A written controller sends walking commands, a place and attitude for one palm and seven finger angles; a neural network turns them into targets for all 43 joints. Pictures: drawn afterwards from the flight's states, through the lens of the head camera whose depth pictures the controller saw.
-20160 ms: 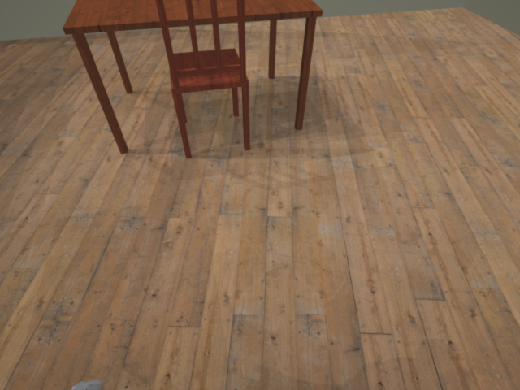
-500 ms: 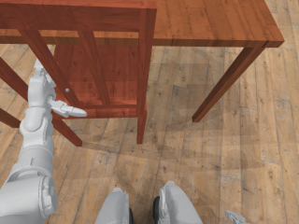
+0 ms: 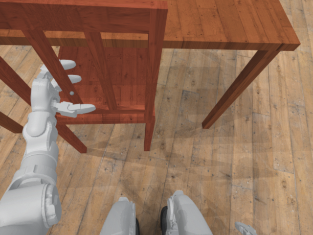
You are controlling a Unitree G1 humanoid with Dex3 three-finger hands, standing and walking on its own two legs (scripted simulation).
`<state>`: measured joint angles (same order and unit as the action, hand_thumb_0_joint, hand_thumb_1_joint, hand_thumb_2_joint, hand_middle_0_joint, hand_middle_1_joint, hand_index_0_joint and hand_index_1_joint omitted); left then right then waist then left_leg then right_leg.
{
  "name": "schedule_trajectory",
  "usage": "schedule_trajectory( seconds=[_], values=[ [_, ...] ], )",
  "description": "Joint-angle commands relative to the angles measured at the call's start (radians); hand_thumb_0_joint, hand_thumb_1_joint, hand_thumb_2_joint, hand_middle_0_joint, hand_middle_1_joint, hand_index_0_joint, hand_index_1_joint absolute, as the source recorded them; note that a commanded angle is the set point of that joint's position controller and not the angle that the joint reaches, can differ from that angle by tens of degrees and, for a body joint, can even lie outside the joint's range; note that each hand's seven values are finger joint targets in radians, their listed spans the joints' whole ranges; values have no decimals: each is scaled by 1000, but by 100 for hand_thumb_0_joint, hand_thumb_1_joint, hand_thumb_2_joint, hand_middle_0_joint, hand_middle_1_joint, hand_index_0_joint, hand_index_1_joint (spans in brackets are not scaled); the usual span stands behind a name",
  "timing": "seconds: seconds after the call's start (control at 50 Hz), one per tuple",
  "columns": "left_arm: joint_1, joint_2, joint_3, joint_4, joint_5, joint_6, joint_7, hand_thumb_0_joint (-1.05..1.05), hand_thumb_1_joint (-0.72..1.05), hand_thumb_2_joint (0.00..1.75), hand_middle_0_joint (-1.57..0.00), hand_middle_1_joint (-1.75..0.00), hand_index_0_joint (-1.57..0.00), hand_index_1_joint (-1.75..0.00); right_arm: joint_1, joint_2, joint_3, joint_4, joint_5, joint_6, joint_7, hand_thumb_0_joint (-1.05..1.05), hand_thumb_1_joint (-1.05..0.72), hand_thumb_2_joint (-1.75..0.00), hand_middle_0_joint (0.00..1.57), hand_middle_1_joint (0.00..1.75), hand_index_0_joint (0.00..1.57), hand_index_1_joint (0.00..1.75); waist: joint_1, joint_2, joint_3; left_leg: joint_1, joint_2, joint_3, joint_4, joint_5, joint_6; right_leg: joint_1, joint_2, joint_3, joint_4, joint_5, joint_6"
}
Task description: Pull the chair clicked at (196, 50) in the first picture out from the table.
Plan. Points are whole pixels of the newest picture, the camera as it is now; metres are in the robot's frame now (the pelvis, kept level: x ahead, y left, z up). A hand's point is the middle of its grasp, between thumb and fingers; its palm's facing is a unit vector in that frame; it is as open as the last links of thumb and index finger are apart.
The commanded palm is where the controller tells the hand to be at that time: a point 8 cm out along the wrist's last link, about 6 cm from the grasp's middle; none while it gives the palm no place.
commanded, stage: hook a spindle and tug to test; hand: left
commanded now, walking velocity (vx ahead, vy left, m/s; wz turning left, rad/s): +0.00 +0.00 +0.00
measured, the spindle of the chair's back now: (62, 79) +0.49 +0.22 +0.03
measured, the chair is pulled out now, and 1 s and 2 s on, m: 0.00 0.03 0.12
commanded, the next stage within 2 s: step backward, pulling the chair out in 0.96 s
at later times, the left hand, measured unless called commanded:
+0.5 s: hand (72, 92) +0.46 +0.20 +0.02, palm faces +0.06 -1.00 -0.02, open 5.5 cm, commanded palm +0.42 +0.23 +0.02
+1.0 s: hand (74, 104) +0.43 +0.19 +0.02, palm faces +0.04 -1.00 -0.02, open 5.5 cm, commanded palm +0.39 +0.23 +0.02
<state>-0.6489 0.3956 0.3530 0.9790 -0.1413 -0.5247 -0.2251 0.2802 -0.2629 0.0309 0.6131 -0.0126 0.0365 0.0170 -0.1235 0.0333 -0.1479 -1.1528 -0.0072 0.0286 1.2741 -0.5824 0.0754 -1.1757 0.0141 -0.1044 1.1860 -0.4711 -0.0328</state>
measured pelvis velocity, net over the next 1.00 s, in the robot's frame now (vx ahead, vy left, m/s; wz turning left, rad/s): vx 0.03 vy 0.00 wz -0.02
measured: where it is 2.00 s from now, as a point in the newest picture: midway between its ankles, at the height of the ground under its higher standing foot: outside the picture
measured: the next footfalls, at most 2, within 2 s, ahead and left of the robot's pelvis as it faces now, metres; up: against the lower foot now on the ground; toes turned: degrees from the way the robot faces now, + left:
none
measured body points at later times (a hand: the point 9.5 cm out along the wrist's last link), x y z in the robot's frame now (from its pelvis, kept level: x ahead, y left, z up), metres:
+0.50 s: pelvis +0.01 +0.00 +0.01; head +0.16 +0.02 +0.43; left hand +0.45 +0.25 +0.02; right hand +0.08 -0.26 -0.11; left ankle +0.00 +0.07 -0.62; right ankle +0.04 -0.11 -0.62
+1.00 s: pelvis +0.03 +0.00 +0.01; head +0.16 +0.02 +0.44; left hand +0.42 +0.24 +0.02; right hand +0.13 -0.25 -0.10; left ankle +0.00 +0.07 -0.62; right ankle +0.04 -0.11 -0.62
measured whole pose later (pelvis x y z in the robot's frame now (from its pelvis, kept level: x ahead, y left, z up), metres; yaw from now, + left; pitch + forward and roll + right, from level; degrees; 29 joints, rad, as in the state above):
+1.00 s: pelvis +0.03 +0.00 +0.01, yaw -1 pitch +26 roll -3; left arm -0.36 0.29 0.28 0.66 -0.19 -0.48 -0.18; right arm 0.25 -0.25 0.01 0.58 0.00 0.01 0.03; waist -0.09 0.03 -0.17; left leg -1.06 -0.01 0.05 1.21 -0.60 0.08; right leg -1.10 0.02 -0.08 1.13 -0.49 -0.02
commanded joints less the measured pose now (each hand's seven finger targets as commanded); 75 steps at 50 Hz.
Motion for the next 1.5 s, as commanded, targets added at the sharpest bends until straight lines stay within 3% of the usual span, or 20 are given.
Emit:
schedule_trajectory(
  seconds=[0.0,0.1,0.24,0.3,0.48,0.56,0.66,0.8,0.88,1.0,1.02,1.04,1.06,1.08,1.14,1.18,1.2,1.26,1.38,1.48],
  values=[
    [-348,161,-15,-227,-13,-69,-9,0,23,61,-50,-145,-50,-145,136,-177,-74,-62,1,-19,-7,0,-90,-90,20,30,20,30,-19,115,-505,390,27,-132,-166,495,-78,241,10,67,-108,257,1],
    [-325,148,-28,-247,-14,-67,-4,0,51,73,-50,-145,-50,-145,134,-175,-76,-60,2,-16,-2,0,-90,-90,20,30,20,30,-24,85,-504,380,26,-127,-164,499,-72,264,12,70,-117,275,3],
    [-305,134,-40,-275,-6,-77,3,0,90,90,-50,-145,-50,-145,139,-172,-80,-62,1,-15,0,0,-90,-90,20,30,20,30,-13,135,-519,442,34,-141,-171,579,-90,236,13,62,-108,283,0],
    [-295,106,-64,-269,-7,-69,4,0,90,90,-50,-145,-50,-145,137,-171,-81,-58,2,-11,2,0,-90,-90,20,30,20,30,-24,110,-498,438,35,-137,-169,578,-89,234,15,61,-117,286,2],
    [-163,91,-67,-332,-20,-56,2,0,90,90,-50,-145,-50,-145,126,-162,-83,-78,8,-10,11,0,-90,-90,20,30,20,30,2,89,-495,436,36,-127,-183,620,-89,288,16,60,-124,326,2],
    [-36,105,-38,-381,-31,-52,3,0,90,90,-50,-145,-50,-145,119,-156,-83,-99,10,-16,13,0,-90,-90,20,30,20,30,32,88,-524,424,32,-111,-184,669,-85,350,15,70,-121,385,2],
    [1,118,-19,-395,-33,-47,13,0,90,90,-50,-145,-50,-145,107,-155,-83,-103,13,-24,10,0,-90,-90,20,30,20,30,35,71,-474,382,31,-98,-188,630,-81,355,14,72,-120,380,3],
    [79,58,-64,-504,-46,-40,13,0,90,90,-50,-145,-50,-145,99,-146,-90,-117,16,-40,14,0,-90,-90,20,30,20,30,48,106,-508,456,41,-106,-190,751,-101,351,12,64,-116,417,4],
    [121,37,-77,-526,-46,-33,28,0,90,90,-50,-145,-50,-145,87,-142,-90,-118,17,-49,15,0,-90,-90,20,30,20,30,43,67,-485,424,37,-99,-190,705,-93,358,13,67,-118,410,7],
    [73,63,-50,-496,-38,-44,34,0,90,90,-50,-145,-50,-145,73,-142,-86,-103,14,-59,3,0,-90,-90,20,30,20,30,36,55,-455,364,27,-91,-181,613,-85,356,11,75,-108,387,6],
    [62,106,-18,-499,-37,-47,34,0,90,90,-50,-145,-50,-145,76,-147,-87,-102,11,-59,-1,0,-90,-90,20,30,20,30,44,59,-462,355,26,-88,-176,615,-82,368,9,79,-103,395,3],
    [13,79,-47,-498,-33,-46,33,0,90,90,-50,-145,-50,-145,74,-143,-85,-98,11,-61,-3,0,-90,-90,20,30,20,30,27,67,-470,367,26,-91,-172,616,-83,351,9,77,-100,392,5],
    [-185,316,-32,-690,82,57,159,0,90,90,-50,-145,-50,-145,105,-123,-82,-167,56,8,-35,0,-90,-90,20,30,20,30,71,149,-704,666,27,-65,-372,532,-77,740,-77,179,-303,441,-20],
    [-161,236,-80,-696,86,121,216,0,90,90,-50,-145,-50,-145,124,-108,-94,-187,64,17,-67,0,-90,-90,20,30,20,30,45,159,-642,720,14,-65,-419,544,-74,760,-80,170,-356,545,-19],
    [54,72,-174,-468,102,260,291,0,90,90,-50,-145,-50,-145,89,-108,-72,-146,70,54,-114,0,-90,-90,20,30,20,30,40,94,-434,705,70,-128,-517,623,-67,695,-75,138,-399,566,-2],
    [20,52,-205,-350,109,302,312,0,90,90,-50,-145,-50,-145,83,-123,-64,-116,74,67,-125,0,-90,-90,20,30,20,30,40,17,-280,624,103,-144,-589,538,-47,735,-91,145,-458,510,9],
    [-16,47,-213,-301,111,307,323,0,90,90,-50,-145,-50,-145,94,-130,-62,-101,71,67,-131,0,-90,-90,20,30,20,30,37,-2,-282,662,114,-145,-603,604,-44,767,-99,149,-474,581,13],
    [-98,59,-213,-226,124,274,331,0,90,90,-50,-145,-50,-145,125,-131,-71,-67,59,64,-139,0,-90,-90,20,30,20,30,40,101,-326,812,145,-134,-616,909,-64,794,-125,167,-506,763,16],
    [-93,8,-241,-164,131,238,308,0,90,90,-50,-145,-50,-145,105,-121,-87,-46,40,62,-120,0,-90,-90,20,30,20,30,58,220,-268,1023,222,-191,-677,1217,-83,709,-76,150,-540,378,15],
    [-54,-5,-236,-178,135,222,301,0,90,90,-50,-145,-50,-145,88,-121,-94,-43,29,57,-110,0,-90,-90,20,30,20,30,65,193,-247,1056,247,-192,-691,1275,-90,736,-70,157,-543,370,10]
  ],
)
